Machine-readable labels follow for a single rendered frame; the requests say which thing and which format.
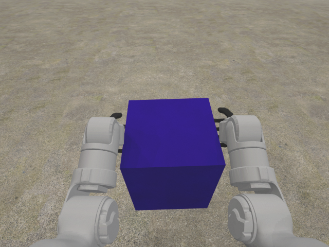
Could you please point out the robot right forearm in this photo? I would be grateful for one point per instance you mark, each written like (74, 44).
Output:
(250, 170)

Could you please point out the robot left forearm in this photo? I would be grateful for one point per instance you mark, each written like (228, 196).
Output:
(96, 169)

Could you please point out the carton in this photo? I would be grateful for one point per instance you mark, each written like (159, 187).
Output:
(171, 157)

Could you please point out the robot left upper arm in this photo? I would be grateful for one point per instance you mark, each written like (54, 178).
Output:
(85, 221)

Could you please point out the robot right upper arm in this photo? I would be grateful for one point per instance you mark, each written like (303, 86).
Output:
(263, 220)

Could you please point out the robot left hand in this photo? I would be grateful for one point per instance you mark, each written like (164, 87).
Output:
(117, 115)

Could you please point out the robot right hand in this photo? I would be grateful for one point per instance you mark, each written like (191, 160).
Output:
(228, 114)

